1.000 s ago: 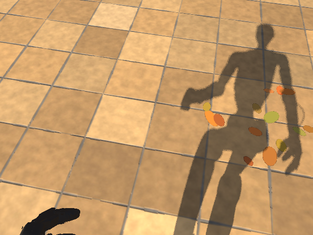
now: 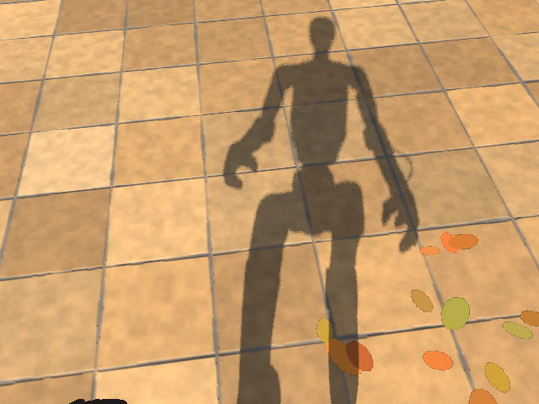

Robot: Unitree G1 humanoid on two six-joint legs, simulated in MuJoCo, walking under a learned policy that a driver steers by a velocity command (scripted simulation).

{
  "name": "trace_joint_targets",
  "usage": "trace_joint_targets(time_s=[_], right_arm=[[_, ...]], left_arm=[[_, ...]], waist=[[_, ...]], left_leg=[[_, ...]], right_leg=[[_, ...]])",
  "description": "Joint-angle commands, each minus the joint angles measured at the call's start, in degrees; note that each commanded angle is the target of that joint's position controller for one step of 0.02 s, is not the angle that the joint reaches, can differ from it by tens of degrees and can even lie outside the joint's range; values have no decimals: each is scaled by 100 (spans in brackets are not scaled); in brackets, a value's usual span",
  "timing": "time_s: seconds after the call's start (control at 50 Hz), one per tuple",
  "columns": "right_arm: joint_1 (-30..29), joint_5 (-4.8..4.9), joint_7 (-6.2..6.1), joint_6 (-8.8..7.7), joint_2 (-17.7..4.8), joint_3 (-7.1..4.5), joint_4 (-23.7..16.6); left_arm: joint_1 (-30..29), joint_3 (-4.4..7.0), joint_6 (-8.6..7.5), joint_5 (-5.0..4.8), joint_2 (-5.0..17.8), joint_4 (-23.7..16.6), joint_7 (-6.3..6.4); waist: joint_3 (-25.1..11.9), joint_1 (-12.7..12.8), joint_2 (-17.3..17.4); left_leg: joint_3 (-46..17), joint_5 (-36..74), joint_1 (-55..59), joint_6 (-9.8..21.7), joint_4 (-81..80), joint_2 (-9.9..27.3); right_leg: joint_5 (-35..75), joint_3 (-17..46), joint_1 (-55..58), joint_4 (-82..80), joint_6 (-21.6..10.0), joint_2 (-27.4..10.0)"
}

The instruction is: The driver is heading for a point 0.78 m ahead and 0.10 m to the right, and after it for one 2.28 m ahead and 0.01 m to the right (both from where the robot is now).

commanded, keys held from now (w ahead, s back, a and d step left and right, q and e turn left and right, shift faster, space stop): w+e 0.40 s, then w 0.54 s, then w+q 0.04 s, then q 0.02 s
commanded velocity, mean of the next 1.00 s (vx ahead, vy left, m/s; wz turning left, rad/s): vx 0.50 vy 0.00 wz -0.36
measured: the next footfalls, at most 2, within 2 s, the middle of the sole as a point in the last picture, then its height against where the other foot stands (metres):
right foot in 0.04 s outside the picture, level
left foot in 0.52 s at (259, 382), level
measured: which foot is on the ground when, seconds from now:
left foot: down 0.00-0.04, up 0.06-0.50, down 0.52-1.00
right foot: up 0.00-0.02, down 0.04-0.54, up 0.56-1.00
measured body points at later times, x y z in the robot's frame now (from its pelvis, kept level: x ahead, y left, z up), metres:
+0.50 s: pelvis +0.30 -0.03 +0.01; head +0.32 -0.05 +0.45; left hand +0.40 +0.25 -0.10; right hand +0.47 -0.32 -0.07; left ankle +0.48 +0.06 -0.71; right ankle +0.15 -0.10 -0.73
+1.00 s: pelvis +0.55 -0.12 +0.01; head +0.58 -0.13 +0.46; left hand +0.86 +0.00 -0.06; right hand +0.43 -0.38 -0.12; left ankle +0.48 +0.05 -0.73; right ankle +0.64 -0.28 -0.72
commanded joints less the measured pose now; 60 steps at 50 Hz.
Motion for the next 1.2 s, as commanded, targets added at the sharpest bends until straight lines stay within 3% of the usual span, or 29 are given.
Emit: trace_joint_targets(time_s=[0.02,0.04,0.06,0.08,0.1,0.12,0.14,0.16,0.24,0.34,0.46,0.5,0.52,0.54,0.56,0.58,0.6,0.64,0.68,0.82,0.96,1.0,1.02,1.04,1.06,1.08,1.1,1.12,1.2], right_arm=[[-371,122,-37,76,-1192,-280,-350],[-301,18,-58,51,-1013,-200,-414],[219,-261,-1,-78,-110,77,-739],[-214,-55,60,-321,-411,88,-815],[-858,184,100,-451,-764,1,-985],[-952,131,71,-522,-716,26,-1004],[-928,-44,20,-531,-742,-3,-916],[-809,-126,14,-482,-801,-49,-877],[-936,-207,28,-266,-541,-9,-969],[-1972,-150,116,-280,-280,116,-1261],[-2205,-80,276,-416,-538,51,-1377],[-1680,-105,259,-460,-646,-19,-1247],[-1084,-161,227,-487,-821,-107,-1104],[-176,-237,194,-488,-1105,-173,-1013],[427,-227,245,-412,-1522,-307,-700],[444,-37,286,-395,-982,-180,-694],[108,-20,262,-367,-665,-88,-749],[-417,-141,244,-296,-518,0,-784],[-486,-182,226,-315,-377,65,-739],[-145,-28,143,-248,-850,-33,-476],[425,58,118,-74,-992,-46,-126],[280,60,83,-3,-1036,-40,-117],[270,9,68,3,-893,22,-165],[210,-200,48,-25,-483,179,-407],[1147,-89,50,-85,-74,295,-317],[897,26,29,-70,-770,118,-172],[462,88,19,-40,-877,51,-296],[317,49,-18,27,-774,49,-285],[386,5,-85,410,-462,-4,-378]], left_arm=[[1115,422,-24,-37,957,-140,34],[2124,645,28,-49,1427,140,143],[1973,739,0,-112,2134,123,208],[2078,598,-124,-39,1767,-122,158],[1903,486,-227,9,1376,-62,128],[1600,432,-285,-15,1201,-74,130],[1174,361,-296,-19,972,-142,143],[925,302,-305,49,821,-245,173],[1049,339,-332,30,1000,-247,308],[1458,363,-251,-13,1081,-117,427],[1868,341,-170,-16,977,94,477],[1775,334,-140,10,957,106,470],[1723,273,-144,37,801,69,442],[1732,169,-150,131,594,-50,433],[2691,63,-217,-51,208,-33,418],[2549,107,-255,-111,694,69,425],[1784,189,-268,-112,1006,-48,414],[1058,178,-318,48,894,-261,407],[1185,165,-324,48,707,-238,358],[235,-33,-357,85,297,-489,276],[-563,12,-436,11,511,-760,134],[140,148,-477,72,754,-583,155],[907,275,-495,172,1045,-392,202],[1837,377,-478,314,1537,-293,279],[1789,374,-394,327,1644,-254,250],[1666,257,-352,236,1114,-316,236],[1317,171,-355,182,878,-323,241],[969,124,-360,174,737,-301,229],[232,138,-425,282,670,-200,259]], waist=[[-627,1036,528],[-1152,1449,129],[-1463,702,-1540],[-2349,1026,-857],[-1544,1149,-454],[-1059,925,-155],[-735,669,43],[-645,460,-59],[-411,349,4],[-159,746,-275],[-153,821,-467],[-284,523,-617],[-718,230,-525],[-1585,-139,0],[-2241,191,1949],[-1899,29,1499],[-1055,-108,874],[-285,108,328],[-300,337,620],[-140,112,545],[46,-16,606],[-281,486,579],[-874,840,490],[-1850,1129,-381],[-2594,707,-1794],[-2214,907,-920],[-1503,813,-720],[-1208,620,-368],[-720,136,-552]], left_leg=[[-197,5920,-390,723,1911,1293],[-178,4603,-1628,434,3575,1052],[-570,-803,-4295,15,5679,-86],[-2063,-1330,-4991,81,6416,-364],[-2166,-745,-5495,239,6350,-79],[-2156,-215,-5357,343,5879,176],[-2167,112,-4951,322,5372,373],[-2221,349,-4503,297,5060,489],[-2025,901,-4172,-6,4011,417],[-1922,2682,-3730,-122,1908,-10],[-2082,2445,-3518,167,1130,-100],[-1876,2079,-2872,418,918,-199],[-1897,2157,-1912,641,875,-102],[-2838,2130,-380,1025,1094,765],[-5530,866,1497,2042,579,1940],[-6291,-589,1412,1961,92,2029],[-5444,-628,679,1718,-13,1804],[-4309,633,-646,1586,-229,1377],[-3708,1440,-1114,1514,-426,1065],[-2557,2300,-1449,1518,-855,874],[-2526,2569,-849,1266,-425,1196],[-2405,3862,-882,1047,466,985],[-2198,4035,-1286,812,1510,632],[-1921,2053,-2494,485,3368,118],[-2092,-1478,-3999,218,4875,-506],[-2549,-1399,-4222,154,5407,-259],[-2411,-1122,-4496,132,5461,-96],[-2279,-798,-4381,65,5270,125],[-2007,105,-3521,-137,4896,272]], right_leg=[[-308,-501,1763,-335,-457,688],[-161,177,3523,-494,-727,503],[-933,3362,5302,-966,-1764,-993],[-1981,5179,5699,-2005,-2137,-1526],[-1596,4460,5256,-2215,-1787,-1427],[-1072,3747,4484,-2154,-1578,-1191],[-403,3136,3683,-2137,-1405,-949],[113,2764,3141,-2229,-1339,-773],[1161,2105,2319,-2473,-1329,-510],[547,1686,1906,-2384,-892,-65],[342,2375,2805,-1684,-739,-511],[1249,2388,2955,-1213,-617,-481],[1794,2171,2835,-443,-465,-173],[947,1795,2092,1094,-259,169],[-2119,1209,-51,3043,211,1069],[-2630,1501,-858,3704,224,770],[-2134,1444,-1102,3850,214,548],[-1467,1081,-897,3331,219,149],[-1216,945,-405,2789,237,-91],[244,489,-144,430,448,-145],[366,397,341,-714,235,122],[327,264,1477,-1150,39,334],[848,383,2745,-1141,-138,143],[2389,1635,4464,-781,-497,-1163],[2771,3450,5533,-1108,-1329,-2270],[2749,3131,4963,-1237,-1188,-1997],[3164,2237,4382,-1252,-1010,-1778],[3344,1728,3785,-1375,-876,-1515],[3117,638,2161,-2125,-916,-1223]])
Keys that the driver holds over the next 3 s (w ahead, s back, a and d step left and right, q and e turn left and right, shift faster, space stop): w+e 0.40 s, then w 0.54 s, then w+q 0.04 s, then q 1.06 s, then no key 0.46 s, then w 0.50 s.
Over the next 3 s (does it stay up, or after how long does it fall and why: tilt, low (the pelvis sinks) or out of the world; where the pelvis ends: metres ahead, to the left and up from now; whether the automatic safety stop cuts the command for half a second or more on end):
stays up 0.85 -0.18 0.02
